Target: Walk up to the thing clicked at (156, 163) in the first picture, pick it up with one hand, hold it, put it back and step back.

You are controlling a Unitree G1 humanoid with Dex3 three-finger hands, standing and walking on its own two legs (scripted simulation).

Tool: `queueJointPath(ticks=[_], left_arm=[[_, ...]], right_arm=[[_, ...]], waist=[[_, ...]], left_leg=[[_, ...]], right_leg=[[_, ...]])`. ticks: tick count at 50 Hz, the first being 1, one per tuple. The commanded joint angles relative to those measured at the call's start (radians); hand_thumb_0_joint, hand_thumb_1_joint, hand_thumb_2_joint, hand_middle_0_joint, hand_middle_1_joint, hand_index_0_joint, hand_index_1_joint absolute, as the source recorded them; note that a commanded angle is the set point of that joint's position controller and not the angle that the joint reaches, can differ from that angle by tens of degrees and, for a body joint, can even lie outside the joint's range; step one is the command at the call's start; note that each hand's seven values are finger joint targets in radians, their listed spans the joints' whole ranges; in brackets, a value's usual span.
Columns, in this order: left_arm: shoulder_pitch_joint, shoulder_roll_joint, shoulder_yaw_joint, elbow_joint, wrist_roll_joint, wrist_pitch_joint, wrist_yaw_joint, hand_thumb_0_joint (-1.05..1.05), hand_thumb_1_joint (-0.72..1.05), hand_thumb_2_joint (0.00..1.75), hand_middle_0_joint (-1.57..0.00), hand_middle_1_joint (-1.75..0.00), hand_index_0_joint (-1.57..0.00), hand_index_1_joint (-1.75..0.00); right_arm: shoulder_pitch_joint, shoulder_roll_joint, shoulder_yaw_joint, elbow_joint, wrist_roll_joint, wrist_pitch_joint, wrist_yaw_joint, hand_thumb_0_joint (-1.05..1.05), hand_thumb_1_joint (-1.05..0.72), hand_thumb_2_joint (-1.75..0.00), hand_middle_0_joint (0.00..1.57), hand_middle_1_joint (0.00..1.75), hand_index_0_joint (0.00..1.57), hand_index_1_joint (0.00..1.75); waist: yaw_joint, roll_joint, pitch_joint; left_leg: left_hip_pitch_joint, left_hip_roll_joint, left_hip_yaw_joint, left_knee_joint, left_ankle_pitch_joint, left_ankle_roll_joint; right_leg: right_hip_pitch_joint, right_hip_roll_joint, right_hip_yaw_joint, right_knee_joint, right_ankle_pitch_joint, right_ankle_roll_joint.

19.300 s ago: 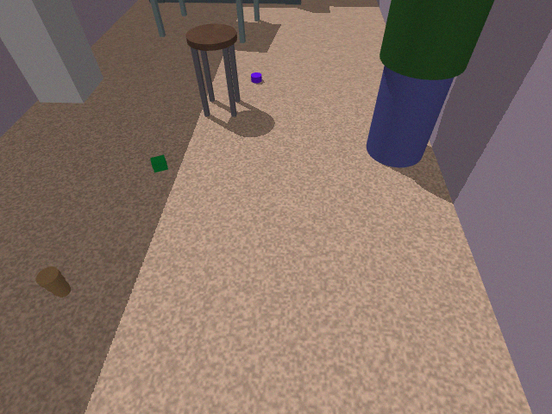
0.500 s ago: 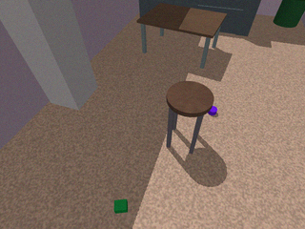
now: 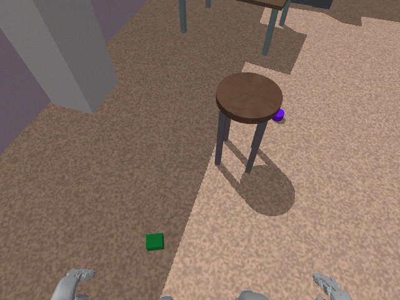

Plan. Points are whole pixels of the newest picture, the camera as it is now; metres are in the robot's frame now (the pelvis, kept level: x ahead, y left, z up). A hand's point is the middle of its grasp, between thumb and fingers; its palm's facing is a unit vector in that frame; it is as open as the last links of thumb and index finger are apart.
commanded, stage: rise first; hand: left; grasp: from above
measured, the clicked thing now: (155, 242) +0.41 +0.22 -0.72
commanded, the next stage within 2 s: none
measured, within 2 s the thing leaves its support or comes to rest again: neither
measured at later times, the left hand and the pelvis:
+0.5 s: hand out of the picture +0.15 +0.27 -0.26, palm faces -0.31 -0.77 -0.56, open 13.9 cm; pelvis -0.02 +0.00 -0.11, yaw +1 degrees
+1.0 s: hand (124, 265) +0.28 +0.28 -0.45, palm faces -0.47 -0.28 -0.84, open 13.5 cm; pelvis -0.08 +0.00 -0.30, yaw -1 degrees
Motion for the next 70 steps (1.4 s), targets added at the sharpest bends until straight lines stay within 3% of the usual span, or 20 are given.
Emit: queueJointPath(ticks=[1,8,11,15,17,19,22,26,32,35,37,40,48,50,56,62,64,67,69,70], left_arm=[[0.018,0.187,0.061,-0.198,0.022,-0.014,0.027,0.0,-0.5,0.94,-0.14,-1.0,-0.13,-1.01],[0.135,0.187,0.064,-0.398,0.079,0.01,0.032,0.0,-0.51,0.93,-0.16,-0.97,-0.15,-0.99],[0.196,0.175,0.054,-0.48,0.099,0.033,0.034,0.0,-0.51,0.93,-0.16,-0.98,-0.15,-0.99],[0.188,0.189,0.061,-0.532,0.128,0.053,0.045,0.0,-0.52,0.92,-0.14,-1.02,-0.14,-1.02],[0.148,0.172,0.033,-0.53,0.148,0.05,0.045,0.0,-0.52,0.92,-0.13,-1.03,-0.13,-1.03],[0.097,0.192,0.046,-0.502,0.176,0.033,0.047,0.0,-0.54,0.93,-0.12,-1.03,-0.12,-1.03],[0.042,0.19,0.024,-0.445,0.248,-0.012,0.053,0.0,-0.5,0.93,-0.12,-1.02,-0.12,-1.02],[-0.029,0.22,0.01,-0.411,0.345,-0.085,0.087,0.0,-0.46,0.91,-0.14,-1.02,-0.14,-1.01],[-0.158,0.304,0.03,-0.365,0.478,-0.152,0.159,0.0,-0.48,0.93,-0.12,-1.02,-0.12,-1.02],[-0.266,0.308,0.016,-0.303,0.536,-0.163,0.19,0.0,-0.47,0.94,-0.13,-1.0,-0.13,-1.0],[-0.344,0.375,0.055,-0.278,0.577,-0.172,0.212,0.0,-0.48,0.94,-0.15,-0.98,-0.14,-0.98],[-0.481,0.39,0.032,-0.232,0.629,-0.186,0.226,0.0,-0.45,0.92,-0.18,-0.95,-0.18,-0.96],[-0.738,0.48,0.02,-0.068,0.741,-0.236,0.26,0.0,-0.41,0.92,-0.16,-0.95,-0.16,-0.95],[-0.737,0.49,0.021,0.01,0.773,-0.24,0.274,0.0,-0.42,0.92,-0.15,-0.97,-0.16,-0.96],[-0.891,0.513,-0.004,0.05,0.868,-0.271,0.33,0.0,-0.44,0.94,-0.14,-0.94,-0.14,-0.93],[-0.944,0.556,0.012,0.163,0.951,-0.281,0.382,0.0,-0.44,0.93,-0.16,-0.9,-0.16,-0.9],[-0.967,0.529,-0.011,0.179,0.968,-0.283,0.394,0.0,-0.45,0.94,-0.16,-0.88,-0.16,-0.89],[-1.012,0.582,0.02,0.187,0.998,-0.287,0.418,0.0,-0.44,0.93,-0.16,-0.89,-0.16,-0.89],[-1.034,0.537,-0.018,0.221,1.015,-0.288,0.425,0.0,-0.44,0.93,-0.16,-0.89,-0.16,-0.89],[-1.016,0.567,0.006,0.258,1.021,-0.286,0.431,0.0,-0.43,0.92,-0.17,-0.88,-0.17,-0.88]], right_arm=[[-0.024,-0.158,-0.063,-0.168,-0.006,-0.073,-0.011,0.0,-0.89,-0.9,0.2,0.3,0.2,0.3],[-0.021,-0.155,-0.072,-0.21,-0.012,-0.101,-0.017,0.0,-0.89,-0.9,0.2,0.3,0.2,0.3],[-0.029,-0.154,-0.071,-0.227,-0.013,-0.111,-0.018,0.0,-0.89,-0.9,0.2,0.3,0.2,0.3],[-0.051,-0.148,-0.065,-0.245,-0.013,-0.126,-0.019,0.0,-0.92,-0.91,0.2,0.3,0.2,0.3],[-0.06,-0.152,-0.063,-0.251,-0.013,-0.134,-0.017,0.0,-0.91,-0.9,0.2,0.3,0.2,0.3],[-0.074,-0.157,-0.062,-0.252,-0.015,-0.147,-0.014,0.0,-0.91,-0.9,0.2,0.3,0.2,0.3],[-0.091,-0.167,-0.065,-0.244,-0.017,-0.164,-0.002,0.0,-0.89,-0.9,0.2,0.3,0.2,0.3],[-0.093,-0.183,-0.072,-0.22,-0.012,-0.179,0.014,0.0,-0.88,-0.9,0.2,0.3,0.2,0.3],[-0.098,-0.205,-0.092,-0.168,-0.017,-0.169,0.035,0.0,-0.88,-0.9,0.2,0.3,0.2,0.3],[-0.088,-0.206,-0.103,-0.138,-0.02,-0.154,0.044,0.0,-0.89,-0.9,0.2,0.3,0.2,0.3],[-0.079,-0.214,-0.104,-0.121,-0.025,-0.144,0.049,0.0,-0.9,-0.9,0.2,0.3,0.2,0.3],[-0.063,-0.215,-0.107,-0.096,-0.033,-0.133,0.052,0.0,-0.91,-0.9,0.2,0.3,0.2,0.3],[-0.042,-0.217,-0.111,-0.07,-0.055,-0.086,0.056,0.0,-0.87,-0.89,0.2,0.3,0.2,0.3],[-0.02,-0.213,-0.103,-0.039,-0.059,-0.071,0.058,0.0,-0.88,-0.9,0.2,0.3,0.2,0.3],[-0.022,-0.23,-0.093,-0.031,-0.076,-0.045,0.067,0.0,-0.89,-0.9,0.2,0.3,0.2,0.3],[0.019,-0.246,-0.08,0.02,-0.095,-0.03,0.082,0.0,-0.9,-0.9,0.2,0.3,0.2,0.3],[0.02,-0.239,-0.081,0.023,-0.104,-0.026,0.087,0.0,-0.89,-0.9,0.2,0.3,0.2,0.3],[0.038,-0.243,-0.077,0.035,-0.113,-0.021,0.092,0.0,-0.9,-0.9,0.2,0.3,0.2,0.3],[0.031,-0.245,-0.076,0.023,-0.12,-0.023,0.097,0.0,-0.9,-0.9,0.2,0.3,0.2,0.3],[0.043,-0.245,-0.077,0.043,-0.123,-0.019,0.098,0.0,-0.9,-0.9,0.2,0.3,0.2,0.3]], waist=[[0.026,0.009,-0.21],[0.016,0.067,-0.286],[0.016,0.08,-0.335],[0.007,0.074,-0.338],[-0.014,0.042,-0.328],[-0.016,0.054,-0.319],[-0.017,0.054,-0.359],[-0.006,0.075,-0.489],[0.02,0.116,-0.643],[0.012,0.072,-0.673],[0.016,0.049,-0.74],[0.004,0.064,-0.772],[-0.02,0.04,-0.752],[-0.02,0.041,-0.721],[-0.055,0.125,-0.7],[-0.07,0.201,-0.691],[-0.081,0.194,-0.692],[-0.082,0.208,-0.712],[-0.105,0.204,-0.702],[-0.112,0.181,-0.675]], left_leg=[[-0.018,-0.035,-0.015,0.013,0.112,0.008],[-0.104,-0.019,-0.035,0.145,0.123,0.004],[-0.117,-0.01,-0.049,0.197,0.183,0.001],[-0.207,-0.016,-0.049,0.275,0.143,0.006],[-0.272,-0.015,-0.053,0.317,0.096,0.01],[-0.343,-0.018,-0.057,0.37,0.048,0.01],[-0.444,-0.022,-0.068,0.458,-0.009,0.007],[-0.527,-0.028,-0.064,0.594,0.037,0.008],[-0.638,-0.03,-0.068,0.77,0.131,0.006],[-0.752,-0.037,-0.05,0.853,0.071,0.016],[-0.81,-0.04,-0.044,0.911,0.051,0.023],[-0.868,-0.038,-0.036,0.98,0.003,0.025],[-1.067,-0.046,-0.025,1.067,-0.231,0.034],[-1.1,-0.047,-0.031,1.078,-0.268,0.035],[-1.105,-0.045,-0.053,1.122,-0.287,0.031],[-1.09,-0.041,-0.081,1.149,-0.26,0.021],[-1.09,-0.041,-0.076,1.169,-0.246,0.022],[-1.108,-0.044,-0.071,1.196,-0.218,0.024],[-1.115,-0.041,-0.072,1.219,-0.207,0.027],[-1.143,-0.043,-0.072,1.226,-0.222,0.03]], right_leg=[[-0.013,0.03,-0.008,0.015,0.057,-0.026],[-0.146,0.03,-0.005,0.165,0.064,-0.028],[-0.193,0.028,-0.008,0.224,0.092,-0.03],[-0.268,0.027,-0.002,0.286,0.069,-0.03],[-0.327,0.027,-0.003,0.326,0.037,-0.028],[-0.407,0.024,-0.002,0.385,-0.003,-0.028],[-0.524,0.021,-0.001,0.491,-0.053,-0.029],[-0.639,0.018,0.006,0.628,-0.018,-0.033],[-0.8,0.018,0.002,0.814,0.045,-0.041],[-0.837,0.021,0.006,0.852,0.02,-0.036],[-0.838,0.021,0.009,0.889,0.016,-0.035],[-0.896,0.019,0.01,0.931,-0.023,-0.032],[-1.007,0.028,-0.006,0.99,-0.262,-0.034],[-1.043,0.031,-0.016,1.013,-0.302,-0.037],[-1.182,0.029,-0.048,1.099,-0.296,-0.044],[-1.289,0.023,-0.076,1.188,-0.259,-0.049],[-1.296,0.025,-0.079,1.195,-0.245,-0.052],[-1.297,0.024,-0.078,1.22,-0.222,-0.051],[-1.319,0.026,-0.083,1.227,-0.207,-0.05],[-1.319,0.025,-0.082,1.229,-0.218,-0.049]])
